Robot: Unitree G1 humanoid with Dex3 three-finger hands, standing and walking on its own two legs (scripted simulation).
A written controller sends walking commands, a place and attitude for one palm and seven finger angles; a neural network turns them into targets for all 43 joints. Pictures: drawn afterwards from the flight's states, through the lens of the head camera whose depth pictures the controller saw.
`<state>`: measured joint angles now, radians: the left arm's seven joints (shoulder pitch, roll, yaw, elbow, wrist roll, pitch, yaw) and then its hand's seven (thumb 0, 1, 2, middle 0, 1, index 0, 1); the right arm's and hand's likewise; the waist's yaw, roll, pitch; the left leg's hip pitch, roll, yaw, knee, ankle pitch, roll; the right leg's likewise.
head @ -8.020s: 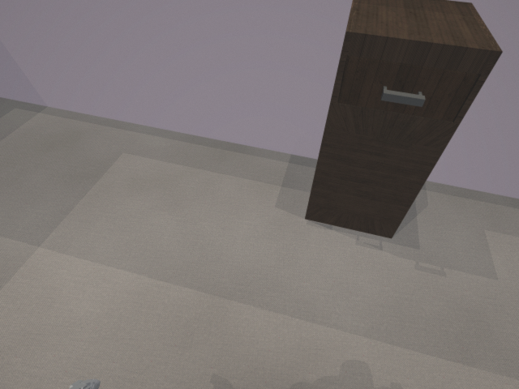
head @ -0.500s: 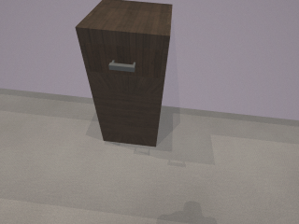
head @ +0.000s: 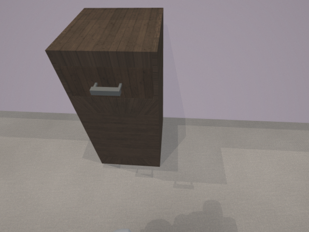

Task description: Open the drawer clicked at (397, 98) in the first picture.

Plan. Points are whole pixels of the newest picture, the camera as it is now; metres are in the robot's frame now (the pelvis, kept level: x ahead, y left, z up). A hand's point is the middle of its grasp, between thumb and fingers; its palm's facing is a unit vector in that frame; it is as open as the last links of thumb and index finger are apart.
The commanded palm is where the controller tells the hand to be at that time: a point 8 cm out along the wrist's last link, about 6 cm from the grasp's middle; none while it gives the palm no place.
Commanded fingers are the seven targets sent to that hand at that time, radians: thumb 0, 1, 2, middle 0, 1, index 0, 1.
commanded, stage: take the last steps up to it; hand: left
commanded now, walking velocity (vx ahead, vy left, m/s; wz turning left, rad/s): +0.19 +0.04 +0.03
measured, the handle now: (106, 88) +0.66 +0.24 -0.03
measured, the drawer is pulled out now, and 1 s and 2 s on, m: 0.00 0.00 0.00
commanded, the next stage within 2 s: come to a stop and stand still in 0.10 s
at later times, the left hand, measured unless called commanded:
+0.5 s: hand out of the picture +0.12 +0.22 -0.18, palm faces +0.03 -0.98 -0.21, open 7.4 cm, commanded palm none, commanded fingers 0.00 0.90 0.90 -0.20 -0.30 -0.20 -0.30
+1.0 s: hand (112, 230) +0.17 +0.15 -0.17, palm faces +0.03 -0.98 -0.20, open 7.2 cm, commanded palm none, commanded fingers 0.00 0.90 0.90 -0.20 -0.30 -0.20 -0.30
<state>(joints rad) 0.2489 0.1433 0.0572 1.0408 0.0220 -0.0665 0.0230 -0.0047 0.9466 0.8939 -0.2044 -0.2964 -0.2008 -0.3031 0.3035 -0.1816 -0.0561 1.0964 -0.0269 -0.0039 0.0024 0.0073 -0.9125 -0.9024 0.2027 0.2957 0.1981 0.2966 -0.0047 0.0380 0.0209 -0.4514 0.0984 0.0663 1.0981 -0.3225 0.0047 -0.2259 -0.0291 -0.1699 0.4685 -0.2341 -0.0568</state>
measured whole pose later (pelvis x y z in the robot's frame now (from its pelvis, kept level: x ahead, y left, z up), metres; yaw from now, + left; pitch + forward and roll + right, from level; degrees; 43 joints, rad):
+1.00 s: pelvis +0.10 -0.03 +0.00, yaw -2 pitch +1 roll +0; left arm 0.19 0.16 0.03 1.05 0.00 0.01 0.03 0.00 0.94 0.89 -0.21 -0.30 -0.20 -0.30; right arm 0.27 -0.15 -0.01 1.12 -0.01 0.02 -0.03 0.00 -0.91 -0.90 0.20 0.30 0.20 0.30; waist 0.00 0.00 0.03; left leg -0.17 0.05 0.02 0.46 -0.32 -0.03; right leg -0.24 0.01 -0.10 0.47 -0.24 -0.05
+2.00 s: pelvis +0.12 +0.00 +0.00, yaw -3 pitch +0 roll +0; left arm 0.30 0.12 0.01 1.12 0.01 -0.01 0.04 0.01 0.92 0.89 -0.20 -0.30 -0.20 -0.30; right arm 0.31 -0.14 0.01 1.12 -0.01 0.00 -0.03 0.00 -0.91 -0.90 0.20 0.30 0.20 0.30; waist 0.01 0.01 0.03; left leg -0.13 0.01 0.06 0.48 -0.35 0.01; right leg -0.23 -0.02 -0.06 0.52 -0.29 -0.01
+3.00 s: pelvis +0.13 +0.00 +0.00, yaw -4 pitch -1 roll +0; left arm 0.32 0.12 0.00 1.13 0.01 -0.01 0.04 0.01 0.93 0.89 -0.20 -0.30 -0.20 -0.30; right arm 0.33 -0.11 0.02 1.17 -0.01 -0.02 -0.05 0.00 -0.91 -0.90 0.20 0.30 0.20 0.30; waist 0.00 0.00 0.02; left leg -0.06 0.00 0.07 0.40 -0.33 0.01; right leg -0.16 0.01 -0.07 0.47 -0.29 -0.04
